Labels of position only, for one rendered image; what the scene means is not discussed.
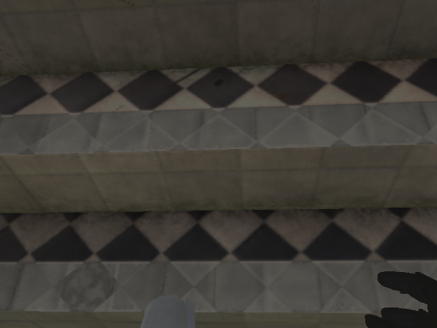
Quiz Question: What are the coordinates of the robot left thigh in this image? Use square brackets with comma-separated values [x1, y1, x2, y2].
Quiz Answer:
[140, 295, 195, 328]

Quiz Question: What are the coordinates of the robot right hand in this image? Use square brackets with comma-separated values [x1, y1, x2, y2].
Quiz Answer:
[365, 271, 437, 328]

